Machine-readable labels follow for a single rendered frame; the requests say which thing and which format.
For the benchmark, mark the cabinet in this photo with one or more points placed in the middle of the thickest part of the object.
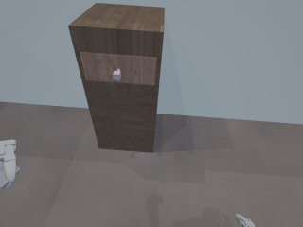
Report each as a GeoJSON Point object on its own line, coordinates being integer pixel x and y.
{"type": "Point", "coordinates": [123, 114]}

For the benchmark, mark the drawer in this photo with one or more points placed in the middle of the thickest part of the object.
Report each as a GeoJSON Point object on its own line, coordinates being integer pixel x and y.
{"type": "Point", "coordinates": [133, 69]}

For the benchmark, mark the handle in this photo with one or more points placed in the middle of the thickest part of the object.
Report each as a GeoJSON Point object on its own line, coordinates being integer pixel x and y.
{"type": "Point", "coordinates": [117, 74]}

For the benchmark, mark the robot left hand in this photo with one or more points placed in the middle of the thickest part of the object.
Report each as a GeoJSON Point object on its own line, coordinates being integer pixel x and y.
{"type": "Point", "coordinates": [8, 163]}

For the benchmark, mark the robot right hand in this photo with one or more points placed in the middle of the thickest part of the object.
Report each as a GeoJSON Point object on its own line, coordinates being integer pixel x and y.
{"type": "Point", "coordinates": [244, 222]}

